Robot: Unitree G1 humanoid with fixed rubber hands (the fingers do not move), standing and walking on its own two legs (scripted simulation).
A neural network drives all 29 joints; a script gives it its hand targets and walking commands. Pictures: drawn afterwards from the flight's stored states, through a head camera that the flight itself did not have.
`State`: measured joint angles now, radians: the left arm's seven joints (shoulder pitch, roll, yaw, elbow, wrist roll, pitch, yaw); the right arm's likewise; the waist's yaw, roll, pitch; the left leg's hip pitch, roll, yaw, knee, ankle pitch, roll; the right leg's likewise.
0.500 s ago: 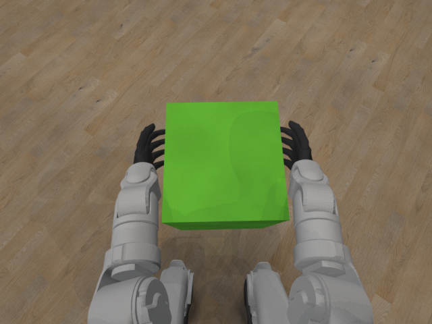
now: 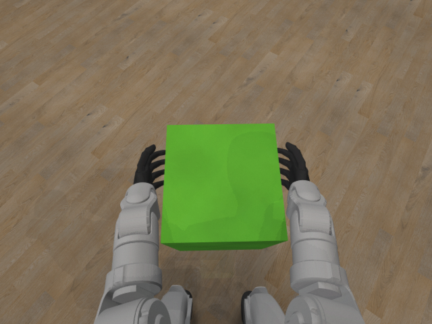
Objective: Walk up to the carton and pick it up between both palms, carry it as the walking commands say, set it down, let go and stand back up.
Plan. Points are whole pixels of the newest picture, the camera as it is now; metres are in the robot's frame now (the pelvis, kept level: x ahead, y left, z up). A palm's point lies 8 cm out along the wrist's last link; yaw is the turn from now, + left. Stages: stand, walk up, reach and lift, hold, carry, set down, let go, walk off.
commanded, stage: reach and lift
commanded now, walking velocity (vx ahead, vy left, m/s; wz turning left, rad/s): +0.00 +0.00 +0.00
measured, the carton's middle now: (220, 195) +0.38 +0.01 -0.10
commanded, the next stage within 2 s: none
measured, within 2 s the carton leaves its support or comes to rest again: neither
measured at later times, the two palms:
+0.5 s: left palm (132, 179) +0.35 +0.15 +0.04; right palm (308, 179) +0.36 -0.13 +0.04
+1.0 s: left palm (116, 174) +0.33 +0.15 +0.11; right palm (326, 174) +0.34 -0.14 +0.11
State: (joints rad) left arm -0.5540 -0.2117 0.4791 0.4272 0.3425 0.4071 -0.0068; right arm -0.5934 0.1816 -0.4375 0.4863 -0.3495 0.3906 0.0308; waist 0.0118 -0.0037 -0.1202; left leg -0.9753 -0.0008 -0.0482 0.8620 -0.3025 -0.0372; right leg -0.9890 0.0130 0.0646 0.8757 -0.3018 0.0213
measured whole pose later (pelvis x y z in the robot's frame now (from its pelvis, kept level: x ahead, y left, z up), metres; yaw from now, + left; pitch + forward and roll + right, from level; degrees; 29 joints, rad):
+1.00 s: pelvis +0.03 +0.00 +0.06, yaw +0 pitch -4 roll +0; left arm -0.35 -0.18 0.29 0.33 0.32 0.66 0.00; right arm -0.36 0.18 -0.28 0.35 -0.32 0.64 0.01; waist 0.03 0.01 0.00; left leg -0.12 0.01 -0.05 0.35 -0.17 -0.03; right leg -0.14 0.00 0.06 0.38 -0.18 0.01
